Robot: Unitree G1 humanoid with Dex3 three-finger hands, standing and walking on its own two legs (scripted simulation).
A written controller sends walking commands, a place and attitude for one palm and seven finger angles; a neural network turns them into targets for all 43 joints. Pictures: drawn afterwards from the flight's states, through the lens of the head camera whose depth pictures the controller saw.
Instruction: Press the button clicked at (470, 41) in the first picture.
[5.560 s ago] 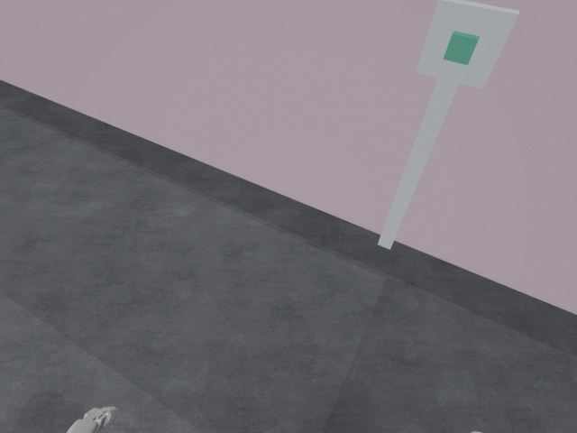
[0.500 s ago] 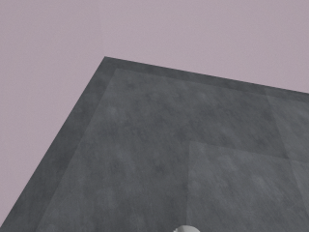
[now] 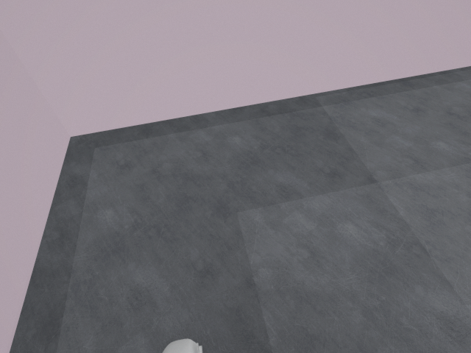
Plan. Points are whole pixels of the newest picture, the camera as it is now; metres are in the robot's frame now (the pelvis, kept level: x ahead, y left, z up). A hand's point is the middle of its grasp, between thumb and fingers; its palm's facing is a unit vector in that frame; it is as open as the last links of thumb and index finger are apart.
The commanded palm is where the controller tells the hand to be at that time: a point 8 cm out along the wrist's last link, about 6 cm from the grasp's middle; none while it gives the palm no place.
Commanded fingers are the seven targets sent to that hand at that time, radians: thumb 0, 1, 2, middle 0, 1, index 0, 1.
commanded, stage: walk to a spot facing it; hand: left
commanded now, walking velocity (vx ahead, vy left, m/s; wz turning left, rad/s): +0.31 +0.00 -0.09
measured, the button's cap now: out of the picture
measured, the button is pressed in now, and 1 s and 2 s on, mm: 0 0 0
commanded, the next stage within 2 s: turn to face it in 0.18 s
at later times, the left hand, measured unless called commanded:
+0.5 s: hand out of the picture +0.14 +0.22 -0.20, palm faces +0.04 -0.99 -0.16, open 7.4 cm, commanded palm none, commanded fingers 0.00 0.90 0.90 -0.20 -0.30 -0.20 -0.30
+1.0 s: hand (141, 275) +0.31 +0.24 -0.15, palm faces +0.22 -0.95 -0.23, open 7.4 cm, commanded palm none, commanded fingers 0.00 0.90 0.90 -0.20 -0.30 -0.20 -0.30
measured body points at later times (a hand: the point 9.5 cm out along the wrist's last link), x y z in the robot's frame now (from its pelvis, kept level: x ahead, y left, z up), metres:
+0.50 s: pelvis +0.17 +0.06 -0.02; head +0.19 +0.08 +0.43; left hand +0.14 +0.28 -0.19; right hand +0.25 -0.17 -0.15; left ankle +0.24 +0.11 -0.74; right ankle +0.07 -0.07 -0.66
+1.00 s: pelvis +0.21 +0.03 -0.01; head +0.25 +0.03 +0.44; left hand +0.30 +0.29 -0.14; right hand +0.26 -0.22 -0.16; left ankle +0.24 +0.11 -0.74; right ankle +0.22 -0.12 -0.72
